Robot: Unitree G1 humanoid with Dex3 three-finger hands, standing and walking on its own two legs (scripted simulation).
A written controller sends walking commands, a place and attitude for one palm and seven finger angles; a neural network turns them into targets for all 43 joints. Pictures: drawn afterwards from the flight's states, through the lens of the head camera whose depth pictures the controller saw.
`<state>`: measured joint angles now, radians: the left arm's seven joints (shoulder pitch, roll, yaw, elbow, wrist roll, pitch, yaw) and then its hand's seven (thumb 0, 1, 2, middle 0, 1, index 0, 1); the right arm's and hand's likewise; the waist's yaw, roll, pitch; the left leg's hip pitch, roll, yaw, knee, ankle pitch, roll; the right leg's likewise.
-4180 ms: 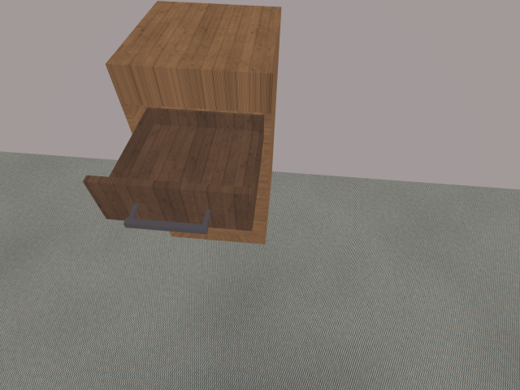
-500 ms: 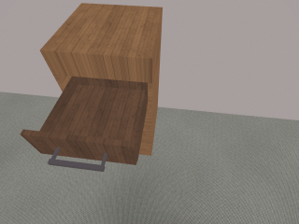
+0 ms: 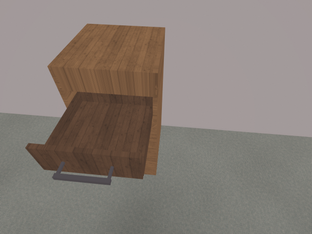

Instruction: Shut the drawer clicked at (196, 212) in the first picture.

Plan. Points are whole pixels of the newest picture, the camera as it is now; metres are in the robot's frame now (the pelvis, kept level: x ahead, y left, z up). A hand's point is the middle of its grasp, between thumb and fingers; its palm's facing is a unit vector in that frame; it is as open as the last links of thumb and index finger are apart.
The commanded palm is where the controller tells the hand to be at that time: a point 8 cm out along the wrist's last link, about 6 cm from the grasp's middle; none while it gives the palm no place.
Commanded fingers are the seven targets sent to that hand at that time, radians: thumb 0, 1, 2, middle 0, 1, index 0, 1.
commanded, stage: come to a stop and stand still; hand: left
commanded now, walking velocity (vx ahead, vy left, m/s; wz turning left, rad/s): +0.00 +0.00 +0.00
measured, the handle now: (84, 173) +0.34 +0.27 -0.13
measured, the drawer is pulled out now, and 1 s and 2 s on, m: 0.30 0.30 0.30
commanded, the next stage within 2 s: look again from close up in 0.30 s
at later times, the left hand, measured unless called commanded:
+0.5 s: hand out of the picture -0.02 +0.19 -0.17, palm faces +0.02 -0.98 -0.18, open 7.4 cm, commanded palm none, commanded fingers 0.00 0.90 0.90 -0.20 -0.30 -0.20 -0.30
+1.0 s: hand out of the picture +0.03 +0.18 -0.16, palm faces +0.07 -0.98 -0.18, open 7.3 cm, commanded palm +0.11 +0.23 -0.06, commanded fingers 0.00 0.90 0.90 -0.26 -0.37 -0.26 -0.37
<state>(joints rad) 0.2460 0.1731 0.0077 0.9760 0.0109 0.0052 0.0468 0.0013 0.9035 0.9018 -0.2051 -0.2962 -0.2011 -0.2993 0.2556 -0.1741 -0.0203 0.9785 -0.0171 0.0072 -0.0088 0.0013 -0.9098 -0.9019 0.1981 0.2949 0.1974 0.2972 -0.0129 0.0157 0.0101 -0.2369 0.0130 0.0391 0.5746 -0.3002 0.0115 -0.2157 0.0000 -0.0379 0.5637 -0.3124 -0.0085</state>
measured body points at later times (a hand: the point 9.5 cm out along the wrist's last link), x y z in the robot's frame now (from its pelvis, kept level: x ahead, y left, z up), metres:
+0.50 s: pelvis +0.01 +0.02 +0.01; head +0.02 +0.02 +0.46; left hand -0.02 +0.24 -0.15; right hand +0.01 -0.21 -0.15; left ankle +0.01 +0.11 -0.73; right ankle +0.00 -0.11 -0.73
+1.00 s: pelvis +0.02 +0.02 +0.01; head +0.03 +0.02 +0.46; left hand +0.03 +0.24 -0.15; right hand +0.02 -0.21 -0.15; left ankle +0.01 +0.11 -0.73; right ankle +0.00 -0.11 -0.73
